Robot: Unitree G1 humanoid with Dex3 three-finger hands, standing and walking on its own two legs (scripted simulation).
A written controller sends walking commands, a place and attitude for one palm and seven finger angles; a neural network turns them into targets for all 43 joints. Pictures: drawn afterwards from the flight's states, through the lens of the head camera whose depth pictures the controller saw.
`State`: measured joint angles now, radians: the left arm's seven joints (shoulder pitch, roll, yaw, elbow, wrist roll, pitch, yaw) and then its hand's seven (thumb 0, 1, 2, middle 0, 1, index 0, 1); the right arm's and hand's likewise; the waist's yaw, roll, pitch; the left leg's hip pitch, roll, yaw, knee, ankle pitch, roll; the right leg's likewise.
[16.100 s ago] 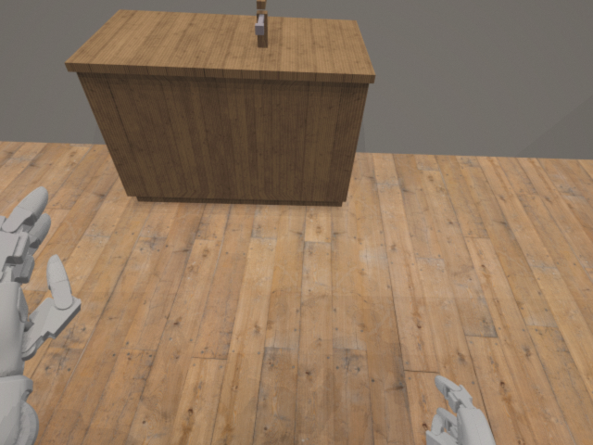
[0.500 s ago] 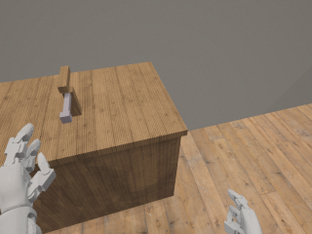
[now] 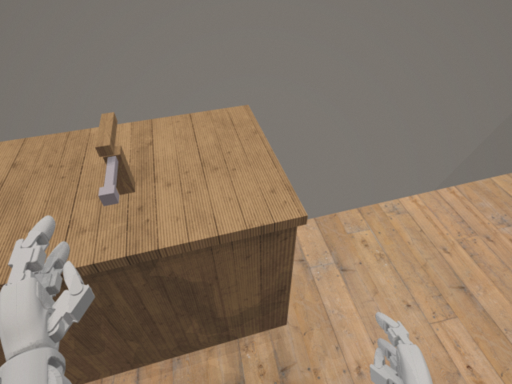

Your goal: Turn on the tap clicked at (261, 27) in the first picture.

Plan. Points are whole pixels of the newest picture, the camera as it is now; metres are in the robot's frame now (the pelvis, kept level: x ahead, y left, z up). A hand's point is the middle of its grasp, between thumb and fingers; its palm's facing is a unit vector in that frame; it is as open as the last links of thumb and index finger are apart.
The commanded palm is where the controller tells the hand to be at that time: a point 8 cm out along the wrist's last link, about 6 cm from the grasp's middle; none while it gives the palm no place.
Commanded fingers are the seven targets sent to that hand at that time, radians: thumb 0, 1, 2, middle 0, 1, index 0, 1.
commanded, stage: turn the palm inward beside the body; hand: left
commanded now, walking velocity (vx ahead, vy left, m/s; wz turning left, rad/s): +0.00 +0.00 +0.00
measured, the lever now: (109, 195) +0.41 +0.34 +0.07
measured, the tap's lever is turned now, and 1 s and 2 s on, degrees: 0 0 0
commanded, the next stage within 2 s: reach beside the lever's end, fingers flat in 0.30 s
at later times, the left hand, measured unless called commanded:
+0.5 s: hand (103, 280) +0.20 +0.23 +0.13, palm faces +0.55 -0.83 -0.11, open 7.4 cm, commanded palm +0.16 +0.27 +0.14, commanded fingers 0.00 0.90 0.90 -0.20 -0.30 -0.20 -0.30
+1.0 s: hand (98, 255) +0.25 +0.26 +0.12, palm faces +0.59 -0.80 -0.11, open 7.5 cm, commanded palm +0.20 +0.30 +0.12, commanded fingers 0.00 0.90 0.90 -0.19 -0.27 -0.19 -0.27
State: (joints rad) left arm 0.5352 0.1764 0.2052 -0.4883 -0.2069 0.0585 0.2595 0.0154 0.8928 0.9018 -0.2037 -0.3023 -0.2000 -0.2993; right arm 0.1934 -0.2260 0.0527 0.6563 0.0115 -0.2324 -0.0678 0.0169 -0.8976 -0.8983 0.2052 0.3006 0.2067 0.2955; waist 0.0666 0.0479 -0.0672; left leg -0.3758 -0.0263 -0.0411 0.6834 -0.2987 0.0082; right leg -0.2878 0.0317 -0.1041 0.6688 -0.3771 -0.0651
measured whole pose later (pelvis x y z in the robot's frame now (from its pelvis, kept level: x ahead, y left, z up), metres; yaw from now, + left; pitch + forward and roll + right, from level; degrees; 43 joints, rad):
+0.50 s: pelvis +0.02 -0.01 +0.00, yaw +0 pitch +0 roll +1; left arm 0.52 0.17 0.21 -0.45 -0.20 0.07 0.25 0.02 0.89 0.90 -0.20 -0.30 -0.20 -0.30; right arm 0.20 -0.23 0.04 0.65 0.01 -0.20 -0.07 0.02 -0.90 -0.90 0.20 0.30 0.21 0.30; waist 0.07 0.04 -0.07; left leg -0.35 -0.02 -0.04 0.66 -0.31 0.00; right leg -0.27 0.04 -0.10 0.65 -0.39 -0.08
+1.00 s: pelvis +0.01 -0.01 +0.00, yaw -1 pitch +1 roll +1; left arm 0.27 0.22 0.33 -0.15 -0.21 0.01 0.25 0.02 0.89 0.90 -0.20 -0.29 -0.20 -0.29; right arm 0.19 -0.24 0.03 0.69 0.02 -0.17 -0.08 0.02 -0.90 -0.90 0.20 0.30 0.21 0.30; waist 0.04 0.04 -0.06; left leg -0.37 -0.01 -0.04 0.64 -0.29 -0.01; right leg -0.30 0.05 -0.10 0.64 -0.37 -0.08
